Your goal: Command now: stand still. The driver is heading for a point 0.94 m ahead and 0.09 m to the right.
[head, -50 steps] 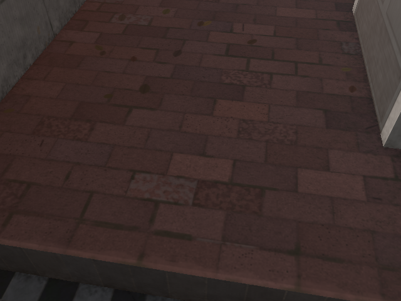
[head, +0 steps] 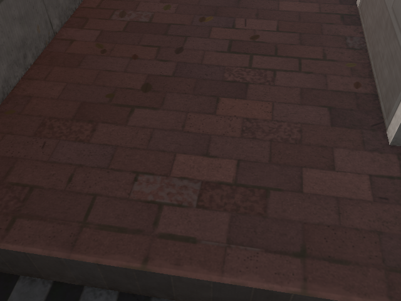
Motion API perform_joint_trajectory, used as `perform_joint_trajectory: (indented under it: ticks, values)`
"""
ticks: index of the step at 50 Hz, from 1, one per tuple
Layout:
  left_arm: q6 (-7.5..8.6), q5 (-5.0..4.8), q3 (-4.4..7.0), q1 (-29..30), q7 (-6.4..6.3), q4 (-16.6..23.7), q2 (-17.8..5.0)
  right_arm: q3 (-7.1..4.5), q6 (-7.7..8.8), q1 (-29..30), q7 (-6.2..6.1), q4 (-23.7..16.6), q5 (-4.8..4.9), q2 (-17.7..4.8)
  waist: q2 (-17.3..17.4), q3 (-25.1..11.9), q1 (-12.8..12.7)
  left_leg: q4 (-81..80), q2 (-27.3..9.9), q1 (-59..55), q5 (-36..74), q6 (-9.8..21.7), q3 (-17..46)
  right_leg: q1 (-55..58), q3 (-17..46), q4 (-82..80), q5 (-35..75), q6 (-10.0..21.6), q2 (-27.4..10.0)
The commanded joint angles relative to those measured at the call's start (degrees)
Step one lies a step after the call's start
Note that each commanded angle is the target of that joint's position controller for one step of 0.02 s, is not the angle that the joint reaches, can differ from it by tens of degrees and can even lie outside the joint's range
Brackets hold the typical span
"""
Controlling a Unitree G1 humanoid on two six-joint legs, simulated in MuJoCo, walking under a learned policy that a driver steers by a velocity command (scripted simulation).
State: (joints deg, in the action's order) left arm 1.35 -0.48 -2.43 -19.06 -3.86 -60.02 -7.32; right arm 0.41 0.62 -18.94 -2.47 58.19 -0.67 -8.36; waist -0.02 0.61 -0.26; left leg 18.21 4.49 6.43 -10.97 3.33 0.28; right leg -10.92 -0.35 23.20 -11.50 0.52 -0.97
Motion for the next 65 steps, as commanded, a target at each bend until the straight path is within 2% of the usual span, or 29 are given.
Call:
perform_joint_trajectory:
  ticks: [1,15,20,25,28,30,32,33,34,35,36,39,41,43,46,47,48,50,51,52,53,54,55,56,57,58,59,63,65]
  values:
    - [0.21,0.22,0.53,-4.82,-0.23,0.77,-3.82,-0.6,0.17,-4.76,0.08,-0.83,-0.28,-4.28,-1.37,3.06,-0.2,-3.69,-8.72,5.41,2.86,2.27,6.02,1.21,4.97,-2.76,4.67,4.19,-6.4]
    - [0.5,0.04,0.65,-6.97,-0.47,1.15,-3.13,-0.35,0.24,-5.42,0.38,-1.17,-0.09,-4.82,-1.05,4.09,0.16,-3.76,-8.67,6.77,0.59,2.33,6.23,1.55,5.31,-3.35,4.9,5.03,-6.48]
    - [0.05,0.11,1.94,-6.71,-0.29,0.84,-5.95,-0.77,-0.34,-5.47,0.53,-3.15,-0.29,-6.56,-2.02,6.04,0.47,-0.6,-5.31,9.89,-15.04,4.34,4.74,-2.64,7.11,-4.93,-17.67,7.32,-4.81]
    - [0.02,-0.46,3.93,-12.93,0.15,-1.07,-7.83,-0.26,1.05,0.26,1.75,-7.52,-1.36,-4.38,-9.41,6.42,-2.4,16.21,-2.4,23.51,-12.59,4.35,-1.62,2.93,25.66,-14.32,-33.77,15.49,-14.28]
    - [0.16,-1.6,4.75,-7.22,0.34,0.42,-9.66,-0.68,2.04,-2.61,1.62,-6.67,-0.67,-4.18,-7.37,6.72,0.71,19.06,-5.52,18.55,-9.84,2.74,-2.48,-4.71,23.94,-14.34,-27.73,16.27,-14.74]
    - [0.25,-1.89,4.31,-1.16,0.73,2.32,-7.93,-0.78,2.09,-5.53,1.58,-5.94,-1.05,-3.49,-6.29,6.4,3.57,13.66,-5.56,11.25,-8.82,3.37,-2.73,-11.02,17.39,-9.5,-22.67,14.49,-10.95]
    - [1.58,-2.39,4.23,1.69,1.05,3.58,-6.29,-1.81,2.02,-14.66,0.4,-4.04,-0.75,-4.97,-0.27,5.57,8.49,4.38,-7.24,-5.48,-9.66,4.32,2.5,-24.53,9.5,2.95,-17.13,11.74,-5.12]
    - [2.54,-2.65,3.7,1.94,1.75,5.05,-3.87,-3.41,2.25,-19.31,-0.03,-2.99,-0.6,-9.65,12.73,2.95,10.16,-9.48,-16.96,-13.94,-21.97,6.26,19.83,-32.46,1.93,19.32,-11.81,9.26,0.62]
    - [3.23,-1.51,4.39,-0.28,2.25,5.62,-5.81,-4.88,1.49,-21.55,-0.19,-2.31,-1.13,-12.71,22.65,2.39,9.16,-15.78,-24.11,-13.96,-28.91,10.64,34.17,-37.27,-2.24,34.3,-12.54,7.03,2.24]
    - [3.44,0.81,4.98,4.26,2.59,7.37,-6.01,-4.32,2.02,-19.6,-0.38,-1.06,-0.35,-9.12,15.01,5.83,8.24,-15.12,-23.8,-11.77,-26.14,12.56,34.21,-41.97,-0.06,55.63,-10.92,5.76,1.93]
    - [3.78,1.53,4.66,7.49,2.53,8.93,-2.12,-4.59,2.94,-17.91,-0.23,-1.24,-0.85,-9.54,7.51,6.45,7.65,-13.0,-23.96,-11.19,-14.9,14.85,28.78,-49.29,2.46,77.86,-10.42,6.22,2.17]
    - [4.12,2.42,2.03,19.88,1.83,20.2,4.42,-3.58,4.96,-16.62,1.46,2.7,-2.65,-7.17,-2.07,3.29,3.27,-5.94,-23.28,-13.98,-7.15,10.54,16.23,-72.14,8.19,116.35,-14.11,10.15,3.25]
    - [3.43,2.86,0.42,20.85,1.6,23.82,5.13,-1.7,6.22,-15.44,2.64,3.91,-2.88,-4.13,-3.42,3.94,0.73,-5.93,-21.26,-8.85,-14.51,6.85,12.42,-75.3,8.55,113.75,-17.31,11.29,3.1]
    - [1.43,2.16,-1.36,24.02,2.02,27.47,5.48,-0.4,7.31,-12.51,2.95,5.0,-1.28,-3.0,-2.32,7.7,-2.18,-11.82,-17.02,6.92,-17.49,4.25,7.05,-67.58,2.4,99.93,-13.83,10.5,1.65]
    - [-1.12,2.02,-2.79,27.83,1.92,32.07,3.13,-0.04,7.35,-12.17,0.3,6.54,1.5,-5.54,1.92,8.95,-1.78,-25.41,-13.58,18.08,18.33,7.98,3.19,-46.9,-11.87,71.34,-12.8,6.93,-0.72]
    - [-0.76,0.89,-2.85,22.51,1.82,28.42,3.7,0.31,6.98,-10.65,-0.1,4.89,2.02,-5.23,-0.21,2.67,-2.37,-21.26,-12.62,17.95,55.64,7.55,-2.79,-30.14,-15.89,62.14,-13.11,7.32,1.37]
    - [-0.09,-0.56,-2.75,16.95,1.18,26.08,2.47,-0.25,7.44,-12.68,-0.29,3.82,2.63,-8.21,3.3,-4.57,-3.38,-12.33,-12.85,12.1,88.2,7.27,-3.97,-19.48,-16.03,55.44,-10.82,7.02,4.7]
    - [0.18,-0.72,-0.92,-0.37,-0.2,20.71,-1.01,-3.35,7.1,-10.08,0.06,3.78,3.28,-16.21,16.16,-17.41,-11.82,9.47,-18.14,-9.55,108.79,6.69,-2.81,-15.24,-8.44,42.1,-8.95,8.03,5.37]
    - [0.81,1.18,0.32,-2.8,0.57,18.72,-4.91,-4.15,6.98,-9.5,1.11,2.4,4.13,-15.37,13.39,-21.84,-11.89,22.25,-15.61,-9.0,100.14,5.51,-3.45,-7.46,-4.07,30.73,-4.08,8.93,5.89]
    - [0.37,3.57,2.79,-7.29,0.09,16.36,-10.67,-3.72,8.07,-13.41,2.93,-0.87,3.01,-10.1,-2.26,-25.87,-11.45,44.5,-10.01,9.4,61.75,2.12,-2.39,9.89,21.37,21.15,20.09,17.7,-9.09]
    - [-0.87,4.09,3.71,-3.01,-1.1,15.03,-11.14,-4.38,7.51,-10.29,4.83,-0.61,1.42,-8.06,-13.97,-28.11,-10.02,74.35,3.43,16.12,3.34,-0.59,1.93,4.46,44.73,-0.32,29.84,26.89,-16.0]
    - [-0.69,3.14,4.78,5.04,-0.5,14.77,-10.61,-4.34,6.59,-8.59,5.45,-4.68,-0.96,-4.58,-5.31,-20.33,-3.72,91.2,1.83,26.33,0.7,-0.4,10.58,-2.41,40.5,-0.46,13.74,25.57,-16.59]
    - [0.28,3.29,5.31,7.29,-0.22,12.41,-8.58,-3.83,5.8,-3.59,4.46,-7.62,-2.38,-2.28,1.45,-9.66,-1.5,95.23,0.79,34.47,3.89,1.1,10.29,-9.0,34.15,0.15,-1.44,21.69,-15.06]
    - [1.45,2.96,5.24,7.12,-0.17,9.1,-5.91,-3.12,5.21,-0.89,2.83,-10.51,-2.51,0.72,3.18,0.73,0.74,96.72,-0.1,41.28,4.43,2.72,10.04,-16.16,27.19,0.83,-6.42,17.87,-14.9]
    - [2.34,3.26,3.91,6.47,0.54,6.86,-0.59,-2.7,4.2,-0.57,2.05,-12.59,-2.32,1.31,4.95,3.11,3.04,96.98,-0.5,43.17,2.83,3.49,10.55,-19.52,22.08,1.27,-6.84,14.35,-12.29]
    - [2.76,3.39,3.24,5.47,1.08,4.97,2.23,-2.33,3.29,-3.58,1.49,-12.27,-1.89,2.0,5.07,3.79,4.64,96.39,0.2,44.29,1.3,3.67,10.67,-19.23,17.14,1.01,-5.35,12.0,-10.38]
    - [3.31,2.97,3.33,3.86,1.9,3.94,1.89,-1.49,2.92,-4.1,1.2,-13.85,-1.48,3.81,4.14,4.06,5.43,94.74,0.32,46.03,2.82,3.63,11.47,-17.48,13.3,0.44,0.0,10.91,-9.4]
    - [5.43,1.6,2.92,2.55,2.46,3.7,-0.11,-1.11,1.03,-2.76,1.66,-15.59,-0.9,2.58,1.06,2.7,5.94,79.62,-1.78,44.41,4.58,1.25,5.79,-17.75,2.38,-1.47,14.77,10.93,-7.76]
    - [6.74,2.09,3.85,-2.44,2.54,3.54,-4.31,-1.27,0.6,-0.97,1.8,-16.14,-0.85,1.73,-4.42,-2.08,3.99,88.75,-3.29,48.56,4.02,1.42,-1.26,-9.75,5.85,-3.87,17.18,14.36,-9.79]
